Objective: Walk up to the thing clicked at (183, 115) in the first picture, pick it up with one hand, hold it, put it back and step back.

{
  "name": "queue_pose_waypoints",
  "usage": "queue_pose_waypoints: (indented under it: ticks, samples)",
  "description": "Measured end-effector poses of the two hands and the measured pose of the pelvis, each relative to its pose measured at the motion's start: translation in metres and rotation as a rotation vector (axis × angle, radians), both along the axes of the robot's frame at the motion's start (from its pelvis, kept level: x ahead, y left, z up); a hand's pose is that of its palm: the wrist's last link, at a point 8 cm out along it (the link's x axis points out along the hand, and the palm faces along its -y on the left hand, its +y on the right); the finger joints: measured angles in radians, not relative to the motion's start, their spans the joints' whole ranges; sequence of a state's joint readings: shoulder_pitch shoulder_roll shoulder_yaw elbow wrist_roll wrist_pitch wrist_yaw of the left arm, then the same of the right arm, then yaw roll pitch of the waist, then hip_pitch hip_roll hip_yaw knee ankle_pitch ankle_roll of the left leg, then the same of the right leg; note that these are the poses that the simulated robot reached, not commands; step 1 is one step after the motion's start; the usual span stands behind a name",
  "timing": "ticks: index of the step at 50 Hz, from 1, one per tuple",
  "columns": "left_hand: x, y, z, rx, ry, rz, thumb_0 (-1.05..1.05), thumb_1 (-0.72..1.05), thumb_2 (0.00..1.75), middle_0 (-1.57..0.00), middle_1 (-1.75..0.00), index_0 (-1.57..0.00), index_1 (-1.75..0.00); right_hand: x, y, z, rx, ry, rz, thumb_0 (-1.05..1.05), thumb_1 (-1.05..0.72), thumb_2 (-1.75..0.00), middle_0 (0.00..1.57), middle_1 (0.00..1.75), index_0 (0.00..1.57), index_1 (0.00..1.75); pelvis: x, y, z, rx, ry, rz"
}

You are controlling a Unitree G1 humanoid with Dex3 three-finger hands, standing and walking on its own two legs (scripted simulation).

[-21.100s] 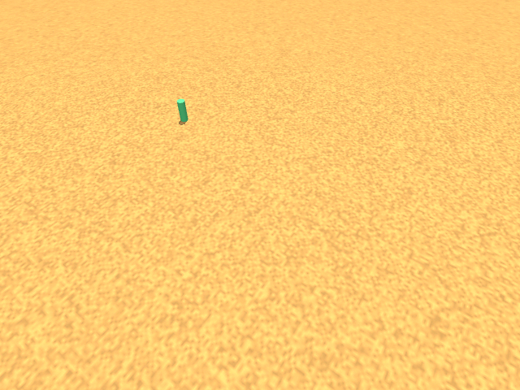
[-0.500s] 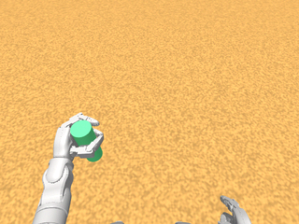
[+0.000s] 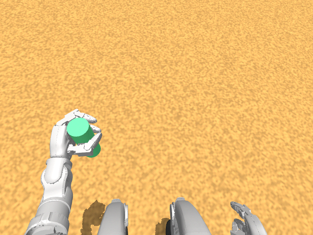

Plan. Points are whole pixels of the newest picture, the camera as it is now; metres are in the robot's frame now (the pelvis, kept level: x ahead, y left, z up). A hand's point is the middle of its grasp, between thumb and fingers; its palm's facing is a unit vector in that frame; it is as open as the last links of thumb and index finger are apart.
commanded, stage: crouch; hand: left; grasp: from the side
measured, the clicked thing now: (85, 139) +0.37 +0.18 -0.03
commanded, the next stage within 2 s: lower in 1.40 s
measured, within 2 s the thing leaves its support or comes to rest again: neither
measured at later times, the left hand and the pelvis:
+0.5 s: hand (101, 157) +0.39 +0.18 -0.25, palm faces +0.00 -1.00 -0.01, open 6.8 cm; pelvis -0.05 +0.00 -0.21, yaw -2 degrees
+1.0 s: hand (106, 161) +0.41 +0.18 -0.38, palm faces +0.00 -1.00 +0.00, open 6.8 cm; pelvis -0.07 +0.00 -0.33, yaw -6 degrees
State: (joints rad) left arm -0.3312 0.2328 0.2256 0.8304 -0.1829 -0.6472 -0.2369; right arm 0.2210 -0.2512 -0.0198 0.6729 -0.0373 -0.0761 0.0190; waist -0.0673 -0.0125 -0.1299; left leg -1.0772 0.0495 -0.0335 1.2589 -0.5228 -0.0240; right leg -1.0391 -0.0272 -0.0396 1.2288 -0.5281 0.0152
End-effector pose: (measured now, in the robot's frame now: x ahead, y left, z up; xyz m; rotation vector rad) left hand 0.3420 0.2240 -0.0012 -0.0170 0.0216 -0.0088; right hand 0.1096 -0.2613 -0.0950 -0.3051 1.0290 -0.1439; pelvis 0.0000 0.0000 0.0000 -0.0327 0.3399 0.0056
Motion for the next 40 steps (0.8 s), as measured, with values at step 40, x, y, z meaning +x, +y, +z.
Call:
queue_pose_waypoints:
  ticks: [40]
  samples:
    - [0.038,0.008,-0.340,0.029,-0.002,0.020,0.00,0.04,1.03,-0.90,-1.01,-0.90,-1.03,-0.097,-0.008,-0.313,-0.029,0.288,0.058,0.01,-0.90,-0.90,0.20,0.30,0.20,0.30,-0.066,0.001,-0.303,-0.038,0.181,-0.051]
